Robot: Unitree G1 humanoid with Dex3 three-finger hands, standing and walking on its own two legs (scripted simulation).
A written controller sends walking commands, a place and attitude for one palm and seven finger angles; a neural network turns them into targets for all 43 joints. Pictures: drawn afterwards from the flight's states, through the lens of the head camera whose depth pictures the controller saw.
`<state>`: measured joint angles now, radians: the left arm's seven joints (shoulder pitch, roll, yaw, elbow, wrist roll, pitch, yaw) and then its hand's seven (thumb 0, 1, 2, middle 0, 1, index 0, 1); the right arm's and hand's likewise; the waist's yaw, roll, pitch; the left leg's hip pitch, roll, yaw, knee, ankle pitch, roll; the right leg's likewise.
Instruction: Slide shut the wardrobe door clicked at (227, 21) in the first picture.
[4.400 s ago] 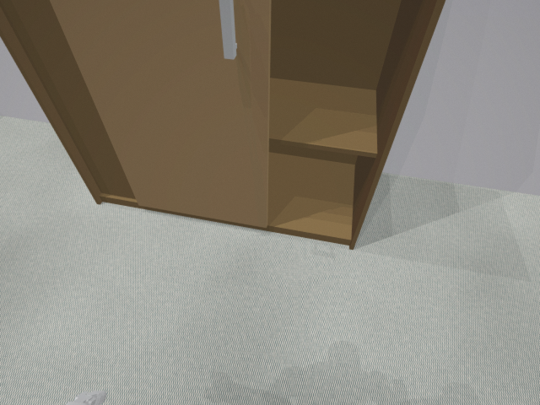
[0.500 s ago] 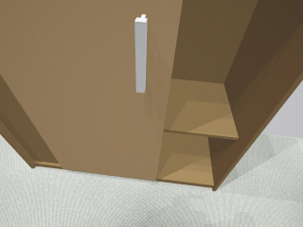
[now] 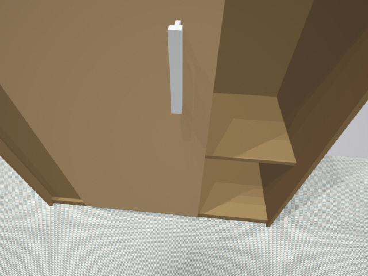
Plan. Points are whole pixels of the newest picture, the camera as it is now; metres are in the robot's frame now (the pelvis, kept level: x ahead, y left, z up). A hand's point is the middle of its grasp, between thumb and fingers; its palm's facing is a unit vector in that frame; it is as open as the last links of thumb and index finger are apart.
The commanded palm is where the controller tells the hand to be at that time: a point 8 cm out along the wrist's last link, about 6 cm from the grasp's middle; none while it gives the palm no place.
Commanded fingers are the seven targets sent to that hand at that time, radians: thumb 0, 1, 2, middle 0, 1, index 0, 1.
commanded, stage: come to a stop and stand still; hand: left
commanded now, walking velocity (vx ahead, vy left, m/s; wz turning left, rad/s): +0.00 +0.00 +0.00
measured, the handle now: (177, 70) +0.53 +0.05 +0.19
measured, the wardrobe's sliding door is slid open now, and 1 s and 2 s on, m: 0.38 0.38 0.38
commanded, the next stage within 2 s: look again from close up in 0.34 s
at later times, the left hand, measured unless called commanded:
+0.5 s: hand out of the picture -0.01 +0.14 -0.17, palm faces +0.04 -0.98 -0.17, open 7.4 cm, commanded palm none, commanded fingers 0.00 0.90 0.90 -0.20 -0.30 -0.20 -0.30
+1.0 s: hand out of the picture -0.01 +0.12 -0.17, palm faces +0.06 -0.98 -0.17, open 7.4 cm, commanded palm none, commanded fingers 0.00 0.90 0.90 -0.20 -0.30 -0.20 -0.30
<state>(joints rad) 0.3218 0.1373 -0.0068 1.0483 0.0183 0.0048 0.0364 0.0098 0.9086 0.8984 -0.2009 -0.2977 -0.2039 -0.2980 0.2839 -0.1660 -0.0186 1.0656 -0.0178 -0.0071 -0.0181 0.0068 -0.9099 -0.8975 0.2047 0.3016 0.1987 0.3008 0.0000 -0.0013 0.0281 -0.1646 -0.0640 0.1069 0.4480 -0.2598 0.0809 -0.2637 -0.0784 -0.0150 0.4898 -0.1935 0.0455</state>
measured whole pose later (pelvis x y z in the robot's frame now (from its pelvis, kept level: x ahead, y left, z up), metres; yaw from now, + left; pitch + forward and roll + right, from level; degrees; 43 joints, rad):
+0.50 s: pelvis +0.01 -0.02 +0.00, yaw +0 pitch -2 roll +1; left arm 0.33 0.11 -0.01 1.12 0.01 -0.01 0.04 0.01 0.91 0.90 -0.20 -0.30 -0.20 -0.30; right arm 0.31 -0.12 -0.01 1.16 -0.01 -0.02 -0.03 0.01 -0.90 -0.90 0.20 0.30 0.20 0.30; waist 0.00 0.01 0.03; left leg -0.14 -0.04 0.10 0.43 -0.26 0.05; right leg -0.23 -0.05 -0.03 0.46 -0.19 0.02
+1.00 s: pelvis +0.01 -0.03 +0.00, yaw +0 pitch -1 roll +1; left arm 0.34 0.10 0.00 1.12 0.01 -0.02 0.04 0.01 0.91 0.90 -0.20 -0.30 -0.20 -0.30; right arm 0.32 -0.11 0.00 1.16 -0.01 -0.02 -0.03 0.01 -0.90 -0.90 0.20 0.30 0.20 0.30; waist 0.00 0.01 0.02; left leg -0.14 -0.02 0.09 0.41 -0.26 0.03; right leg -0.23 -0.03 -0.04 0.45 -0.20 0.00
